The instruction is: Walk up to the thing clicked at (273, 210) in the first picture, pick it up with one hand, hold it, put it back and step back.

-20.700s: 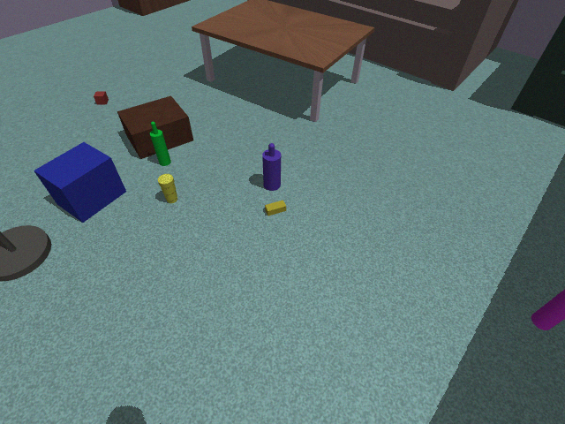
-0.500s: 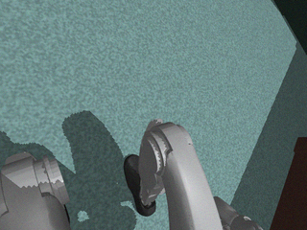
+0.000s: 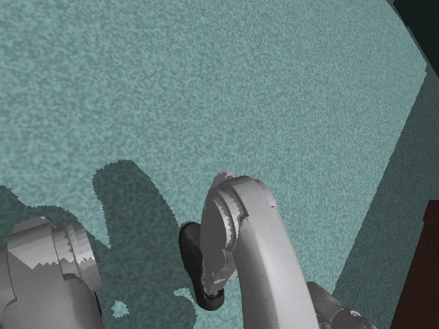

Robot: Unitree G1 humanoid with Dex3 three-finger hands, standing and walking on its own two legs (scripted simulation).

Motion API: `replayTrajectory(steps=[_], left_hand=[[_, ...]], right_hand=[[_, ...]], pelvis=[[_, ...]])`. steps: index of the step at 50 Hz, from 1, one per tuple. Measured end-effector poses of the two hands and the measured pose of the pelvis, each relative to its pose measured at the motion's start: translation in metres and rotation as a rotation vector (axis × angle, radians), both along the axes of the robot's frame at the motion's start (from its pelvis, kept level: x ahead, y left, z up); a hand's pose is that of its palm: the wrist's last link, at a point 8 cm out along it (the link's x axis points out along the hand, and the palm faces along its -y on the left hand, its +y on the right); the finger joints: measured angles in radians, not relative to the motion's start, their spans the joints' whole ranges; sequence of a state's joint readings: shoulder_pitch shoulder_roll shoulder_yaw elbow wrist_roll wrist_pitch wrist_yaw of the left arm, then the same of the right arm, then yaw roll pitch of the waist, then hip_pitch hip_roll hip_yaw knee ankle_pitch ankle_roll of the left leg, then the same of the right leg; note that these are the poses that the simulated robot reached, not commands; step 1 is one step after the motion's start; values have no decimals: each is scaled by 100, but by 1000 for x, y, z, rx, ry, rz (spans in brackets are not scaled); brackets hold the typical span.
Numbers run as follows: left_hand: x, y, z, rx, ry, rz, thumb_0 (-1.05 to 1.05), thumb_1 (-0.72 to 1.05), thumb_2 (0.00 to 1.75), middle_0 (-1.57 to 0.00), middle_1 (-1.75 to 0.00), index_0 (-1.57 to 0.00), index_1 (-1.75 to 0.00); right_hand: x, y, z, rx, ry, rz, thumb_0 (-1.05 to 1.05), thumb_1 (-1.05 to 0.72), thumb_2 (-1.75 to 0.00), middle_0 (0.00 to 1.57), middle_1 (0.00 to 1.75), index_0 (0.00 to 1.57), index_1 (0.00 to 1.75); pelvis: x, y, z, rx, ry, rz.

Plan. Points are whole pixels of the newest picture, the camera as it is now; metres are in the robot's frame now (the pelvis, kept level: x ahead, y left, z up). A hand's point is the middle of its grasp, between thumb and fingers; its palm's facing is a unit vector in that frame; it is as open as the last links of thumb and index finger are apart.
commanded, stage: close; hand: left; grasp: from above
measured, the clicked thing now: out of the picture +0.41 +0.40 -0.27
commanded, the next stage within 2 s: settle in 0.02 s
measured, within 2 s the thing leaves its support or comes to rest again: leaves its support in 0.46 s
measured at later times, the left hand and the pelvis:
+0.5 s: hand out of the picture +0.39 +0.39 -0.22, palm faces -0.42 -0.18 -0.89, open 7.1 cm; pelvis +0.00 +0.00 +0.00, yaw +1 degrees
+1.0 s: hand out of the picture +0.39 +0.39 -0.13, palm faces -0.46 -0.13 -0.88, open 7.0 cm; pelvis -0.01 -0.01 +0.03, yaw +5 degrees
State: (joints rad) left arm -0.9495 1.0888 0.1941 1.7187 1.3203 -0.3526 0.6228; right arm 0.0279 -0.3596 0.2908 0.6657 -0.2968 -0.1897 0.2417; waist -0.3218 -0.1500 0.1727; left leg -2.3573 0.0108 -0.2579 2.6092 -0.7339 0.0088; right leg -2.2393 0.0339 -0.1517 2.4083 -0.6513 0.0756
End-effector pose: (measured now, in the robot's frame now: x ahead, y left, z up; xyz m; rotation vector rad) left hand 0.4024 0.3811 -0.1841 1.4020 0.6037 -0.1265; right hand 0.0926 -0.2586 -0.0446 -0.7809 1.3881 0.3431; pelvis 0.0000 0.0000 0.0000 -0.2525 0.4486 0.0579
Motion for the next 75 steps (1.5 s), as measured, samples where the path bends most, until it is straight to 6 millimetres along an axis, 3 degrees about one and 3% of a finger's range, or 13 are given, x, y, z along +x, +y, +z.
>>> replayTrajectory(steps=[23,32,41,63,69,75], left_hand=[[-5,12,11,8,7,12,1,45,13,-92,-20,-96,-20],[1,19,52,32,-59,-7,1,46,7,-96,-15,-100,-14],[-5,14,92,54,11,-18,1,47,4,-97,-12,-102,-10],[-6,13,142,51,-2,-37,1,46,3,-99,-11,-104,-8],[-17,12,163,39,35,-22,1,46,5,-99,-12,-103,-9],[-32,11,196,32,31,-39,0,44,7,-99,-12,-103,-10]], right_hand=[[5,-2,-1,2,3,-33,0,-90,-90,20,30,20,30],[22,-4,-3,19,-44,-105,0,-90,-90,20,30,20,30],[36,2,-8,97,-104,-169,0,-90,-90,20,30,20,30],[-7,-14,7,13,-59,-317,0,-91,-90,20,30,20,30],[-5,-11,18,25,-77,-361,0,-92,-90,20,30,20,30],[8,-8,32,47,-114,-369,0,-92,-90,20,30,20,30]], pelvis=[[4,-1,3,5,30,10],[6,1,11,7,80,28],[1,-2,26,35,110,50],[-8,-5,47,56,131,65],[-9,-4,64,63,147,74],[-10,-3,84,72,154,81]])
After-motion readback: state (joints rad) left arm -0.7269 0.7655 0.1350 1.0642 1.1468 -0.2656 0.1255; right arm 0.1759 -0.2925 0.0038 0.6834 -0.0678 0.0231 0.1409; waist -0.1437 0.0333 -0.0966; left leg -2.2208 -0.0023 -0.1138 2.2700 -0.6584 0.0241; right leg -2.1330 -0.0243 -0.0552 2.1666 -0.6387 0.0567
